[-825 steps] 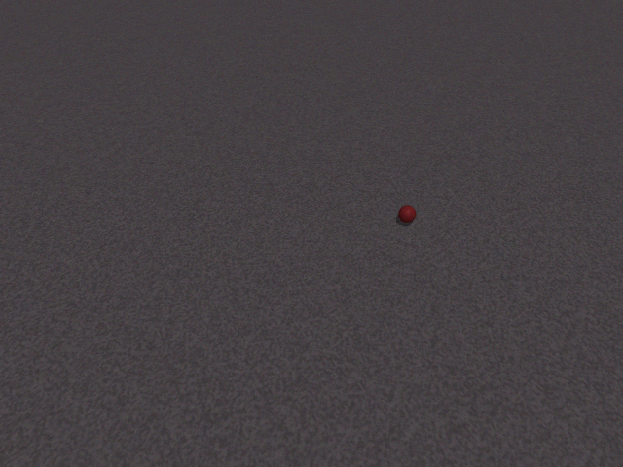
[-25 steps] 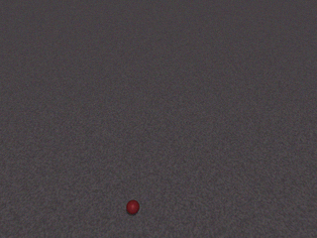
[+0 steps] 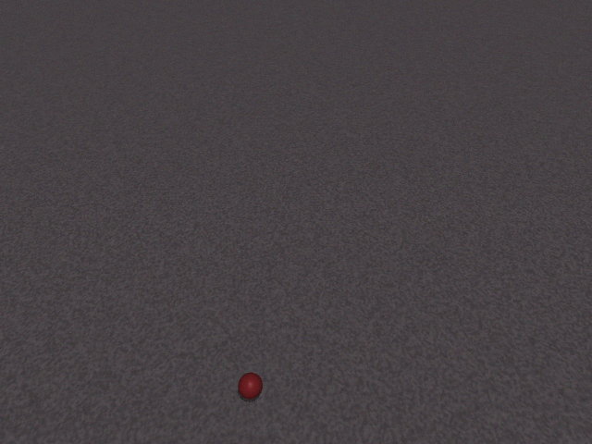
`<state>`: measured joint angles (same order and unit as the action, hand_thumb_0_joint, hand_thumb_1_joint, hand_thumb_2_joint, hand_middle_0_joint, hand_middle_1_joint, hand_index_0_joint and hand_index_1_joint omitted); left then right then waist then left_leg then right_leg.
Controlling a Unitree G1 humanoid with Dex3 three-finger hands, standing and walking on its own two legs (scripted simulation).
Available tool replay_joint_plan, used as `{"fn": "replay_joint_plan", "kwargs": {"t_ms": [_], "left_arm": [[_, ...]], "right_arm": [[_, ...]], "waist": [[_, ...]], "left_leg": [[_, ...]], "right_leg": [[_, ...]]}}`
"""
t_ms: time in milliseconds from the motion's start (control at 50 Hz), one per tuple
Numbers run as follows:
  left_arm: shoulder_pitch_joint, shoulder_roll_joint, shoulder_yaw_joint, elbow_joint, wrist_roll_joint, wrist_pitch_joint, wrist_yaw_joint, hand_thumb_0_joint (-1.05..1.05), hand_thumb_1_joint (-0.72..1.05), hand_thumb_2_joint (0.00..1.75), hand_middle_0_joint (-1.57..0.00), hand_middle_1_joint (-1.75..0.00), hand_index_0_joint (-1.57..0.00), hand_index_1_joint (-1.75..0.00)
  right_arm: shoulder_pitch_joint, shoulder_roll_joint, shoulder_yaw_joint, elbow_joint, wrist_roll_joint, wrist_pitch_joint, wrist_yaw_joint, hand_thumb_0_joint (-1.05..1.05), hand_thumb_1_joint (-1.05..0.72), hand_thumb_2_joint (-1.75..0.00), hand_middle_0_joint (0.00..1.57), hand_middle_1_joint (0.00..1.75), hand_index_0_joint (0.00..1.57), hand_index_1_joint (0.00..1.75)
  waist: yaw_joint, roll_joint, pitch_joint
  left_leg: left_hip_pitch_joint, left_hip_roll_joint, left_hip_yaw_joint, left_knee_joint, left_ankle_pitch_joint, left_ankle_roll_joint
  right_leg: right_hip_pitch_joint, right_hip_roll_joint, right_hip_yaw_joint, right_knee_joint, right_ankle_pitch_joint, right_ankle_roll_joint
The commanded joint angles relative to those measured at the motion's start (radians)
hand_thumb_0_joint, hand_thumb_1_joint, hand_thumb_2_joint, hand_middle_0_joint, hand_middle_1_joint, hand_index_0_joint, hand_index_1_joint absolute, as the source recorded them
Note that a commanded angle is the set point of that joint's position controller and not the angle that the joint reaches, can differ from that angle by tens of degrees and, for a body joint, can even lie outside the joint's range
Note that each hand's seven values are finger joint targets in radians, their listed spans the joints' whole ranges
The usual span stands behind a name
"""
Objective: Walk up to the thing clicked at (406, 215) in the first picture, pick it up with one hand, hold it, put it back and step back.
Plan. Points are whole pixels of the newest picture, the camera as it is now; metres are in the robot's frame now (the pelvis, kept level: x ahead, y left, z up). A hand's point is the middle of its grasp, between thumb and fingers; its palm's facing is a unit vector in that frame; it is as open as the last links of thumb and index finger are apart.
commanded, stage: stand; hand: left
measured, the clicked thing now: (250, 385) +0.44 +0.19 -0.74
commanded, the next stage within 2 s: none
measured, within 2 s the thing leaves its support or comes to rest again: neither
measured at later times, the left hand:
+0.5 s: hand out of the picture +0.05 +0.24 -0.16, palm faces -0.04 -0.94 -0.33, open 7.4 cm
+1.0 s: hand out of the picture +0.06 +0.24 -0.15, palm faces -0.06 -0.94 -0.34, open 7.4 cm
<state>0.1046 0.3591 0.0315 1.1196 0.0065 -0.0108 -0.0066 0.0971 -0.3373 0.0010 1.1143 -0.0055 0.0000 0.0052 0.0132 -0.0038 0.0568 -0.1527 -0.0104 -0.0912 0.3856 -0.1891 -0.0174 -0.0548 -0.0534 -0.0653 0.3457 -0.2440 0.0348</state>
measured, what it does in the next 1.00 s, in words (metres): stands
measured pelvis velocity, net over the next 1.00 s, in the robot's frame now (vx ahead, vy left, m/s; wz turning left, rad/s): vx -0.02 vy -0.01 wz -0.04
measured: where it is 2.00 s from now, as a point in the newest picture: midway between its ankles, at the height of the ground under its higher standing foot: outside the picture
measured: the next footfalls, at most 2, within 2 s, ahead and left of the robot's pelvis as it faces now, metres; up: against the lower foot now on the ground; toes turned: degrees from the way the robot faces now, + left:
none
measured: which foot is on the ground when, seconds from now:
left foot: down 0.00-1.00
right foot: down 0.00-1.00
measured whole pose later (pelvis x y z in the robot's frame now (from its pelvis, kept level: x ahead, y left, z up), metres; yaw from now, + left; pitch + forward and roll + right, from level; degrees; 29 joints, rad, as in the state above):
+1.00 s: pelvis -0.02 -0.01 +0.00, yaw -2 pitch -3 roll +0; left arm 0.12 0.36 0.00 1.12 0.01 -0.01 -0.02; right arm 0.13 -0.35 0.01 1.13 0.00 -0.01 0.01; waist 0.00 0.00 0.05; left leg -0.16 0.02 -0.06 0.34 -0.14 -0.04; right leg -0.09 -0.03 -0.03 0.34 -0.20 0.02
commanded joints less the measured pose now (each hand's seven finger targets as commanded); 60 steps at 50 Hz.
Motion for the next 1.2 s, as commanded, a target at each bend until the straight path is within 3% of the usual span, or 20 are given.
{"fn": "replay_joint_plan", "kwargs": {"t_ms": [0, 140, 540, 660, 840, 1000, 1180], "left_arm": [[-0.028, 0.197, 0.030, -0.063, -0.002, -0.012, 0.016, 0.00, 0.90, 0.90, -0.20, -0.30, -0.20, -0.30], [-0.019, 0.200, 0.021, -0.054, 0.001, -0.018, 0.013, 0.00, 0.90, 0.90, -0.20, -0.30, -0.20, -0.30], [-0.008, 0.212, 0.016, -0.050, 0.005, -0.015, 0.006, 0.00, 0.90, 0.90, -0.20, -0.30, -0.20, -0.30], [-0.009, 0.217, 0.014, -0.061, 0.005, -0.019, 0.006, 0.00, 0.90, 0.90, -0.20, -0.30, -0.20, -0.30], [-0.003, 0.215, 0.010, -0.054, 0.001, -0.016, 0.006, 0.00, 0.90, 0.90, -0.20, -0.30, -0.20, -0.30], [-0.004, 0.217, 0.007, -0.060, 0.002, -0.018, 0.008, 0.00, 0.90, 0.90, -0.20, -0.30, -0.20, -0.30], [-0.007, 0.217, 0.009, -0.055, 0.004, -0.015, 0.005, 0.00, 0.90, 0.90, -0.20, -0.30, -0.20, -0.30]], "right_arm": [[-0.041, -0.228, -0.045, -0.067, -0.001, -0.030, -0.021, 0.00, -0.90, -0.90, 0.20, 0.30, 0.20, 0.30], [-0.054, -0.222, -0.037, -0.069, 0.002, -0.028, -0.016, 0.00, -0.90, -0.90, 0.20, 0.30, 0.20, 0.30], [-0.018, -0.229, -0.039, -0.044, -0.004, -0.025, -0.007, 0.00, -0.90, -0.90, 0.20, 0.30, 0.20, 0.30], [-0.012, -0.223, -0.039, -0.046, -0.004, -0.028, -0.009, 0.00, -0.90, -0.90, 0.20, 0.30, 0.20, 0.30], [0.005, -0.229, -0.033, -0.036, -0.002, -0.028, -0.011, 0.00, -0.90, -0.90, 0.20, 0.30, 0.20, 0.30], [-0.004, -0.229, -0.033, -0.040, -0.004, -0.029, -0.012, 0.00, -0.90, -0.90, 0.20, 0.30, 0.20, 0.30], [-0.008, -0.233, -0.034, -0.038, -0.003, -0.028, -0.010, 0.00, -0.90, -0.90, 0.20, 0.30, 0.20, 0.30]], "waist": [[-0.005, 0.027, -0.098], [-0.009, 0.016, -0.116], [-0.015, 0.016, -0.025], [-0.012, 0.016, -0.069], [-0.013, 0.013, -0.056], [-0.010, 0.013, -0.076], [-0.014, 0.022, -0.027]], "left_leg": [[0.042, 0.122, -0.058, -0.042, 0.361, 0.033], [0.053, 0.123, -0.050, -0.059, 0.280, 0.034], [-0.012, 0.115, -0.057, -0.112, 0.013, 0.027], [0.010, 0.122, -0.048, -0.093, 0.118, 0.023], [0.005, 0.124, -0.047, -0.103, 0.094, 0.026], [0.022, 0.127, -0.034, -0.085, 0.161, 0.026], [-0.007, 0.123, -0.044, -0.124, 0.030, 0.026]], "right_leg": [[0.013, -0.087, 0.074, -0.040, 0.232, -0.051], [0.014, -0.087, 0.085, -0.066, 0.195, -0.046], [-0.075, -0.077, 0.116, -0.105, -0.034, -0.053], [-0.049, -0.081, 0.121, -0.089, 0.051, -0.054], [-0.060, -0.079, 0.125, -0.082, 0.041, -0.054], [-0.047, -0.083, 0.127, -0.073, 0.104, -0.055], [-0.083, -0.074, 0.122, -0.083, 0.011, -0.056]]}}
